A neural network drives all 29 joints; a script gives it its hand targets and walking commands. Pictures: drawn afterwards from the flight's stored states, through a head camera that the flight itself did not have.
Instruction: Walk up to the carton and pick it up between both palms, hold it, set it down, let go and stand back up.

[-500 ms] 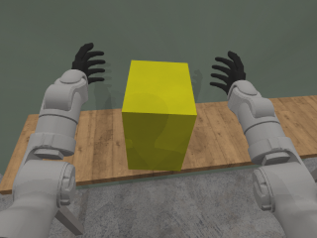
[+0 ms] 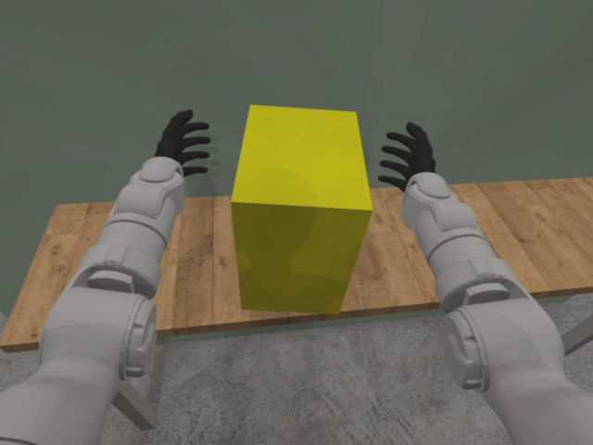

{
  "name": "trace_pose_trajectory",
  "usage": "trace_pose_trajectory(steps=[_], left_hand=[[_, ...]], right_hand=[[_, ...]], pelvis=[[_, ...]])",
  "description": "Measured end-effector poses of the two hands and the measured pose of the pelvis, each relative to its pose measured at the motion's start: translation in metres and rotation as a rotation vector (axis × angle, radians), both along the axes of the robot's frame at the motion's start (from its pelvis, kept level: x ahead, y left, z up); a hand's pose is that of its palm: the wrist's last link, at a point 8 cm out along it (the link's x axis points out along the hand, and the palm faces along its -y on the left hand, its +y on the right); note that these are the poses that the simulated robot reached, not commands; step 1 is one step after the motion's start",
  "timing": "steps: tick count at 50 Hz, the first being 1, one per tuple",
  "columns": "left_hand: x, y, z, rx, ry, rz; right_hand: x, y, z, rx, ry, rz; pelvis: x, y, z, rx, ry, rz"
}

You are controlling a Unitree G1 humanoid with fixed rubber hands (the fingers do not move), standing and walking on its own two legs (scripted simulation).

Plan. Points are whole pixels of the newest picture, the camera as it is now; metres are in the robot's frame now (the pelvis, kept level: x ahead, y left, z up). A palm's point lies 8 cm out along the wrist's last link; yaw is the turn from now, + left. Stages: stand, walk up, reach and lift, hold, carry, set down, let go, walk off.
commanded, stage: reach and lift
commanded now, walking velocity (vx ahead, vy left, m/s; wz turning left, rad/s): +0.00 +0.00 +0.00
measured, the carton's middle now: (296, 214) +0.46 -0.01 +0.05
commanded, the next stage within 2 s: none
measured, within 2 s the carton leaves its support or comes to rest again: neither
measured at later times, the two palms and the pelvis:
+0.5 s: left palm (190, 186) +0.45 +0.15 +0.12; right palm (399, 197) +0.43 -0.16 +0.12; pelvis +0.00 +0.00 -0.01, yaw +0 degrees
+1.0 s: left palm (208, 189) +0.45 +0.12 +0.11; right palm (384, 205) +0.42 -0.14 +0.11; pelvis +0.00 +0.01 +0.00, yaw -2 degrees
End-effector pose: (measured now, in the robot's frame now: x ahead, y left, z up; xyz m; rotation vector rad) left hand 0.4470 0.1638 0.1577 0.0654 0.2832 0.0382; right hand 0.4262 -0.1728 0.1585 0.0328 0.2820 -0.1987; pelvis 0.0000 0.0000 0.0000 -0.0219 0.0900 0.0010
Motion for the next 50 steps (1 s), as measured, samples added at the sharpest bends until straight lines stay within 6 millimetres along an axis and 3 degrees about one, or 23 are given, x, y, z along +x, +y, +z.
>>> trace_pose_trajectory(steps=[6, 13, 24, 41, 50], left_hand=[[0.0, -0.01, -0.023, -0.012, 0.013, 0.01], [0.003, -0.018, -0.037, -0.02, 0.001, 0.013], [0.004, -0.017, -0.043, -0.028, -0.026, 0.015], [0.004, -0.043, -0.05, -0.034, -0.029, -0.036], [0.004, -0.044, -0.047, -0.027, -0.039, -0.026]], right_hand=[[-0.003, 0.005, -0.026, 0.001, 0.024, -0.002], [0.0, 0.01, -0.04, -0.008, 0.011, 0.003], [0.005, 0.013, -0.04, -0.015, -0.027, 0.003], [0.001, 0.032, -0.051, 0.001, -0.026, 0.017], [-0.002, 0.034, -0.05, -0.017, -0.04, -0.004]], pelvis=[[-0.007, 0.0, -0.003, 0.002, 0.051, -0.008], [-0.006, -0.002, -0.006, 0.005, 0.112, -0.013], [0.0, -0.004, -0.006, 0.005, 0.119, -0.005], [-0.002, 0.001, -0.005, 0.007, 0.103, -0.021], [-0.004, 0.006, -0.003, 0.008, 0.09, -0.033]])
